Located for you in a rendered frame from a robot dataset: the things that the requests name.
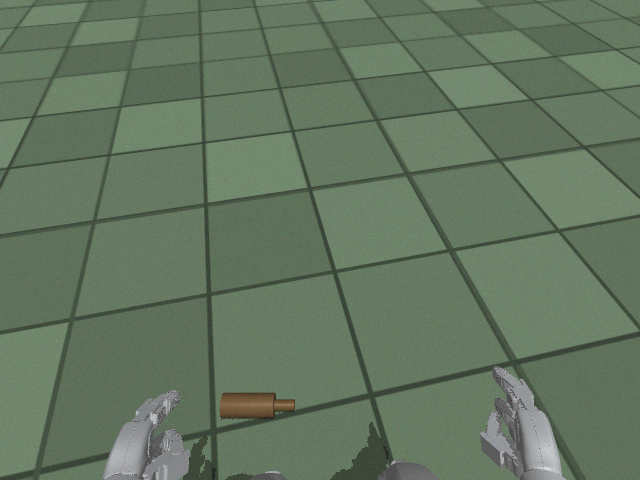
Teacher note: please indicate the bottle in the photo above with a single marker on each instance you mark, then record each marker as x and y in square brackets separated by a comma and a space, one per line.
[253, 405]

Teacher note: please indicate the right robot hand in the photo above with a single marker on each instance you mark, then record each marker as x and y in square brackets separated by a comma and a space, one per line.
[529, 429]

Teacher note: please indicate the left robot hand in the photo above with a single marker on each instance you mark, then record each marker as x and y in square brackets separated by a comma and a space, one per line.
[136, 453]

